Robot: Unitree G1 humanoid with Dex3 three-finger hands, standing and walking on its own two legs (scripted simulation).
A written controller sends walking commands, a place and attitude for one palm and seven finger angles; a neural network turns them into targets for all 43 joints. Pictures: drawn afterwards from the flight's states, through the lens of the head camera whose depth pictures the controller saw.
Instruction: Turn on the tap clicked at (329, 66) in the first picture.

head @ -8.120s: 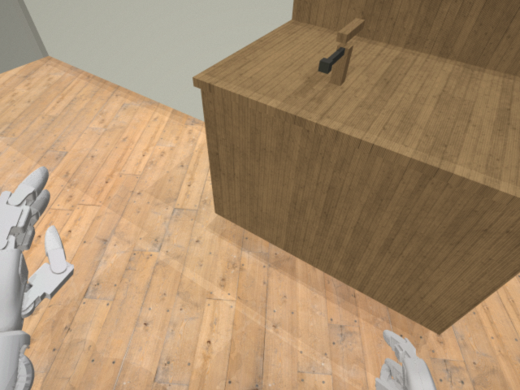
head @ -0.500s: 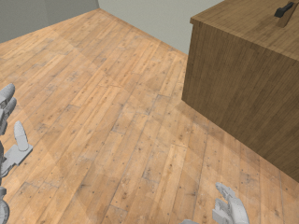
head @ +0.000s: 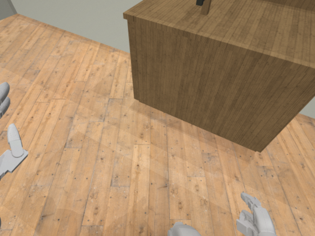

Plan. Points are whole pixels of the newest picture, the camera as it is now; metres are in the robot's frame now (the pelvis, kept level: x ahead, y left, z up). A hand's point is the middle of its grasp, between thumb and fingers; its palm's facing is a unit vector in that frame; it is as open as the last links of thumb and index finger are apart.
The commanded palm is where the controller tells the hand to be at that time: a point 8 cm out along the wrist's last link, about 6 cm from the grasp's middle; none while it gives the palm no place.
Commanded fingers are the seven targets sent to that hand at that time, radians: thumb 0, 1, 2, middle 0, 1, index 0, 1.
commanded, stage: turn to face it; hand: left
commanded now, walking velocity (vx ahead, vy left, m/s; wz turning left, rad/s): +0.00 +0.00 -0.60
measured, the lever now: (199, 1) +1.09 -0.10 +0.12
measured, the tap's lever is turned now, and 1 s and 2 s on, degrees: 0 0 0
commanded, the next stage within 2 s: take the last steps up to it in 1.24 s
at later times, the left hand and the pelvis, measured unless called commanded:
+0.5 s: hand (115, 158) +0.21 +0.10 +0.18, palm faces +0.07 -0.84 -0.54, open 7.4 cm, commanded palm +0.18 +0.16 +0.19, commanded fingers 0.00 0.90 0.90 -0.20 -0.30 -0.20 -0.30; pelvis -0.07 -0.06 +0.00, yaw -19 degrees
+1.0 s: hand (193, 193) +0.17 -0.03 +0.18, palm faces -0.19 -0.82 -0.54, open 7.4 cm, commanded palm +0.15 +0.06 +0.19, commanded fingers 0.00 0.90 0.90 -0.20 -0.30 -0.20 -0.30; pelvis -0.14 -0.08 +0.00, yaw -35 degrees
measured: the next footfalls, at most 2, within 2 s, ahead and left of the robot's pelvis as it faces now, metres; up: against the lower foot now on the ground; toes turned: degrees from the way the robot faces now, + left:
right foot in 0.22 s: +0.01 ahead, -0.17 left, +0.00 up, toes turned -15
left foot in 0.58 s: +0.03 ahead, +0.06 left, +0.00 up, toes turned -16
